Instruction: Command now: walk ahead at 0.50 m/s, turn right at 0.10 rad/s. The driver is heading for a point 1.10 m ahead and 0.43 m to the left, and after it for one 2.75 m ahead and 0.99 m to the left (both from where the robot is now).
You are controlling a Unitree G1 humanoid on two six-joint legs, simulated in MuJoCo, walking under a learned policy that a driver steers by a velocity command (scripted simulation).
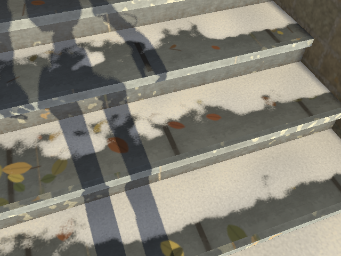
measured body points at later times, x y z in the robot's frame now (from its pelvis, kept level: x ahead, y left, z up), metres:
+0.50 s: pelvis +0.24 -0.04 +0.01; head +0.25 -0.05 +0.46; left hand +0.41 +0.22 -0.08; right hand +0.29 -0.30 -0.13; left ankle +0.10 +0.10 -0.64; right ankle +0.30 -0.13 -0.72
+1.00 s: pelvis +0.46 +0.01 +0.10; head +0.44 +0.01 +0.55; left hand +0.51 +0.29 -0.01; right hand +0.65 -0.19 +0.00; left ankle +0.46 +0.07 -0.58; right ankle +0.38 -0.17 -0.42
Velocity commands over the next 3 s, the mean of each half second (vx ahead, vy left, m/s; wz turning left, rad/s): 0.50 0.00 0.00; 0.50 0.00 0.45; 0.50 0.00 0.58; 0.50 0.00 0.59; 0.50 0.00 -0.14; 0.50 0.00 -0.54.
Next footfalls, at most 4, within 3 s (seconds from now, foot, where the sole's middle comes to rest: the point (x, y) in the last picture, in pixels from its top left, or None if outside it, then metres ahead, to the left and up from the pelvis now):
0.44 right None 0.34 -0.13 -0.76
0.88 left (160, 235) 0.50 0.08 -0.62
1.36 right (181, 125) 0.89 0.03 -0.48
1.96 left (50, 82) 0.96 0.52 -0.34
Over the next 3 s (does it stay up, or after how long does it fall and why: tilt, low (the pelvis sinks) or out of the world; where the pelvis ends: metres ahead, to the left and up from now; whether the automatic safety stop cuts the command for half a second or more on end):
stays up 1.36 0.74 0.59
